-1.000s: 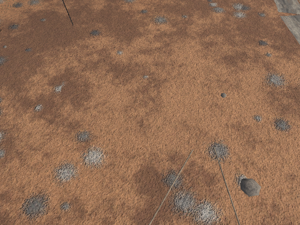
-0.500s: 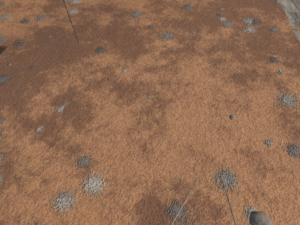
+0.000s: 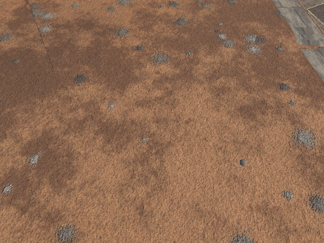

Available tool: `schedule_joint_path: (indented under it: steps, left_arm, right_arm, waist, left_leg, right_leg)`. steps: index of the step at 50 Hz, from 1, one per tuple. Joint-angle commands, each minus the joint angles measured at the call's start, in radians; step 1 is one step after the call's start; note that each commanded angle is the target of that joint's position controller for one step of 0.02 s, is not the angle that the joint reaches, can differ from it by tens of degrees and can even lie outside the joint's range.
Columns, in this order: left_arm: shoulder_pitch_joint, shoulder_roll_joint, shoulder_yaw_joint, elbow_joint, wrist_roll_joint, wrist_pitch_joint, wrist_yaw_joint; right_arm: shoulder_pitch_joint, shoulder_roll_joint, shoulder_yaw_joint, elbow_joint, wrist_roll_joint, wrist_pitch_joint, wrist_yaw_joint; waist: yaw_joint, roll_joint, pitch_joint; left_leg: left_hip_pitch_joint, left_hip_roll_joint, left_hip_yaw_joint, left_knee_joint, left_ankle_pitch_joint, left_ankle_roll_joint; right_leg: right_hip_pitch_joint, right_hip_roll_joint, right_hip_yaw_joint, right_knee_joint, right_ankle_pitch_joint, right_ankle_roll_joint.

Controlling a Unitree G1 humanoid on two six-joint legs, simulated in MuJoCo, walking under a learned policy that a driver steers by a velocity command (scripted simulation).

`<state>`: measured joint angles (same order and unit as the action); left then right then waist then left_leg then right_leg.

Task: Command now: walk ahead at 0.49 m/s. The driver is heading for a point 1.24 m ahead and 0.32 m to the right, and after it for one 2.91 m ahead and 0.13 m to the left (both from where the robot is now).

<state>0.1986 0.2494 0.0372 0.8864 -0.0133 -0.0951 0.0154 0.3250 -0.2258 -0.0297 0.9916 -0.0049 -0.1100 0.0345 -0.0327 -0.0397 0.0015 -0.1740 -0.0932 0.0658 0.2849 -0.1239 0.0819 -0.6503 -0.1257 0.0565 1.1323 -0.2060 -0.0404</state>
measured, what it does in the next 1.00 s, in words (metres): walks ahead: right foot, then left foot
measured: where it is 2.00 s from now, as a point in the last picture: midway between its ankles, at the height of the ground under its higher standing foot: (182, 137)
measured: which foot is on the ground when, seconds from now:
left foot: down 0.00-0.32, up 0.34-0.84, down 0.86-1.00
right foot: up 0.00-0.28, down 0.30-0.86, up 0.88-1.00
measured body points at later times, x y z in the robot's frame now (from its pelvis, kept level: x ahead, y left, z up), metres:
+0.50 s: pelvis +0.27 -0.08 +0.00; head +0.29 -0.10 +0.45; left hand +0.33 +0.18 -0.12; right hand +0.36 -0.35 -0.14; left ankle +0.27 +0.08 -0.66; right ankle +0.30 -0.16 -0.74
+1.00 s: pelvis +0.55 -0.01 -0.01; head +0.57 +0.00 +0.44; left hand +0.57 +0.25 -0.16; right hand +0.67 -0.27 -0.13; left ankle +0.60 +0.07 -0.75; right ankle +0.44 -0.16 -0.65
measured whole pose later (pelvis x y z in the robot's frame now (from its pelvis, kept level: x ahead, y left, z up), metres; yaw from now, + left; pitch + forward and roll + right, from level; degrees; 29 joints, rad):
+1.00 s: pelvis +0.55 -0.01 -0.01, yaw +0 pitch +2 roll +0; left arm 0.31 0.25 0.05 0.97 -0.03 -0.09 0.01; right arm 0.16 -0.24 -0.05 0.90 0.00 -0.11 0.03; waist 0.01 -0.03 0.03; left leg -0.35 -0.03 0.08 0.47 -0.15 0.06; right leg -0.40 -0.03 0.05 1.19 -0.37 -0.05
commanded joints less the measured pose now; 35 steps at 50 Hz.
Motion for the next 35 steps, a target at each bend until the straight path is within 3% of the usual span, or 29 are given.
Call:
schedule_joint_path:
  steps: [1,6,9,11,13,14,15,16,17,18,19,20,21,22,23,25,28,32,35]
  left_arm:
    - [0.033,0.041,0.012,-0.043,0.013,0.005,0.006]
    - [-0.159,0.03,0.005,-0.093,0.0,-0.005,-0.01]
    - [-0.24,0.035,0.002,-0.125,-0.008,-0.01,-0.028]
    - [-0.259,0.048,0.004,-0.144,-0.01,-0.018,-0.041]
    - [-0.199,0.075,0.016,-0.138,-0.009,-0.027,-0.048]
    - [-0.098,0.104,0.033,-0.11,-0.006,-0.03,-0.046]
    - [0.091,0.163,0.061,-0.055,-0.005,-0.032,-0.04]
    - [0.265,0.275,0.089,-0.026,0.017,-0.029,-0.034]
    - [0.307,0.252,0.083,-0.008,0.01,-0.022,-0.039]
    - [0.242,0.172,0.057,-0.02,0.006,-0.024,-0.04]
    - [0.148,0.131,0.043,-0.043,0.006,-0.022,-0.038]
    - [0.07,0.104,0.032,-0.055,0.009,-0.021,-0.043]
    - [0.032,0.08,0.025,-0.06,0.015,-0.023,-0.047]
    - [0.026,0.073,0.023,-0.052,0.02,-0.025,-0.052]
    - [0.035,0.075,0.025,-0.041,0.018,-0.028,-0.053]
    - [0.068,0.091,0.029,-0.017,0.018,-0.031,-0.047]
    - [0.125,0.113,0.035,0.009,0.016,-0.022,-0.03]
    - [0.177,0.128,0.035,0.033,0.007,-0.014,-0.016]
    - [0.232,0.133,0.038,0.064,0.0,-0.007,-0.013]
  right_arm:
    - [-0.037,-0.132,-0.021,-0.055,0.002,-0.016,-0.019]
    - [0.062,-0.164,-0.026,-0.031,0.02,-0.002,-0.034]
    - [0.111,-0.165,-0.028,-0.008,0.025,0.011,-0.035]
    - [0.118,-0.172,-0.033,-0.001,0.025,0.021,-0.037]
    - [0.096,-0.187,-0.038,-0.004,0.026,0.032,-0.039]
    - [0.073,-0.185,-0.036,-0.01,0.023,0.037,-0.039]
    - [0.061,-0.154,-0.024,-0.023,0.012,0.038,-0.039]
    - [0.124,-0.068,0.005,-0.053,0.002,0.025,-0.034]
    - [0.169,-0.022,0.021,-0.04,0.017,-0.002,-0.028]
    - [0.097,-0.14,-0.008,-0.052,0.04,-0.021,-0.024]
    - [0.014,-0.166,-0.015,-0.079,0.051,-0.028,-0.024]
    - [-0.027,-0.153,-0.017,-0.086,0.04,-0.024,-0.03]
    - [-0.03,-0.141,-0.024,-0.087,0.024,-0.011,-0.035]
    - [-0.012,-0.117,-0.023,-0.084,0.02,0.003,-0.035]
    - [0.01,-0.093,-0.021,-0.077,0.02,0.015,-0.036]
    - [-0.017,-0.09,-0.026,-0.086,0.019,0.028,-0.04]
    - [-0.134,-0.084,-0.029,-0.129,0.009,0.03,-0.04]
    - [-0.278,-0.065,-0.022,-0.168,0.014,0.023,-0.029]
    - [-0.364,-0.066,-0.018,-0.195,0.021,0.018,-0.017]
  waist:
    - [0.046,0.073,0.05]
    - [-0.024,0.082,0.056]
    - [-0.051,0.09,0.078]
    - [-0.044,0.098,0.082]
    - [0.001,0.116,0.05]
    - [0.059,0.116,-0.006]
    - [0.136,0.09,-0.127]
    - [0.156,-0.094,-0.302]
    - [0.142,-0.259,-0.395]
    - [0.14,-0.164,-0.28]
    - [0.114,-0.103,-0.174]
    - [0.082,-0.022,-0.102]
    - [0.049,-0.016,-0.062]
    - [0.028,-0.037,-0.044]
    - [0.014,-0.039,-0.038]
    - [0.005,-0.021,-0.01]
    - [0.03,-0.009,0.018]
    - [0.071,-0.017,0.046]
    - [0.099,-0.018,0.076]
  left_leg:
    - [-0.092,0.283,-0.214,-0.2,0.078,0.18]
    - [0.016,0.271,-0.164,-0.181,0.077,0.131]
    - [0.116,0.308,-0.175,-0.138,0.06,0.126]
    - [0.176,0.339,-0.19,-0.096,0.074,0.115]
    - [0.2,0.348,-0.191,-0.018,0.201,0.096]
    - [0.187,0.314,-0.159,0.099,0.369,0.076]
    - [0.094,0.253,-0.108,0.325,0.429,0.045]
    - [-0.259,0.132,-0.026,0.727,0.144,-0.023]
    - [-0.512,0.027,-0.109,0.963,-0.412,-0.044]
    - [-0.609,0.095,-0.191,1.063,-0.389,-0.02]
    - [-0.619,0.149,-0.164,1.052,-0.298,-0.006]
    - [-0.576,0.19,-0.141,0.99,-0.215,-0.011]
    - [-0.525,0.222,-0.142,0.928,-0.16,-0.014]
    - [-0.467,0.236,-0.141,0.894,-0.135,-0.021]
    - [-0.444,0.236,-0.133,0.87,-0.122,-0.03]
    - [-0.477,0.237,-0.122,0.812,-0.067,-0.043]
    - [-0.56,0.24,-0.117,0.644,0.069,-0.062]
    - [-0.524,0.207,-0.086,0.413,0.225,-0.06]
    - [-0.531,0.189,-0.074,0.321,0.225,-0.053]
  right_leg:
    - [-0.027,-0.042,0.002,-0.149,0.156,0.025]
    - [0.007,0.013,-0.042,-0.465,0.31,0.034]
    - [-0.007,0.028,-0.045,-0.552,0.263,0.026]
    - [0.003,0.038,-0.045,-0.595,0.191,0.002]
    - [0.112,0.067,-0.068,-0.635,0.12,-0.027]
    - [0.255,0.101,-0.096,-0.659,0.109,-0.049]
    - [0.514,0.08,-0.067,-0.644,0.132,-0.089]
    - [0.925,-0.174,0.287,-0.65,0.1,-0.218]
    - [1.078,-0.294,0.661,-0.808,-0.028,-0.309]
    - [0.983,-0.262,0.59,-0.831,-0.068,-0.259]
    - [0.842,-0.226,0.433,-0.843,-0.004,-0.219]
    - [0.696,-0.181,0.321,-0.882,0.085,-0.2]
    - [0.6,-0.145,0.249,-0.921,0.126,-0.186]
    - [0.535,-0.124,0.205,-0.947,0.175,-0.183]
    - [0.507,-0.109,0.169,-0.968,0.209,-0.191]
    - [0.49,-0.09,0.104,-0.99,0.288,-0.193]
    - [0.527,-0.09,0.065,-1.007,0.331,-0.187]
    - [0.549,-0.066,0.01,-1.028,0.27,-0.157]
    - [0.623,-0.088,0.008,-1.015,0.24,-0.154]
Keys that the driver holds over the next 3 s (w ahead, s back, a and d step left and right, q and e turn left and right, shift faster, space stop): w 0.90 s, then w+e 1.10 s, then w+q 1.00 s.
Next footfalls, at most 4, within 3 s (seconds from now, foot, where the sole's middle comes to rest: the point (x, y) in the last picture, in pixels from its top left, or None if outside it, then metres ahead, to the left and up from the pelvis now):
0.30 right None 0.34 -0.17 -0.78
0.86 left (145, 214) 0.65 0.08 -0.78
1.46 right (196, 158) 0.93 -0.18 -0.78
1.94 left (176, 110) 1.26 -0.10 -0.78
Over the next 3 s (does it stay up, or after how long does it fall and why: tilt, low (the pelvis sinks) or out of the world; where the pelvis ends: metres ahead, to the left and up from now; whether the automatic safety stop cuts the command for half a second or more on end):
stays up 1.53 -0.32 -0.02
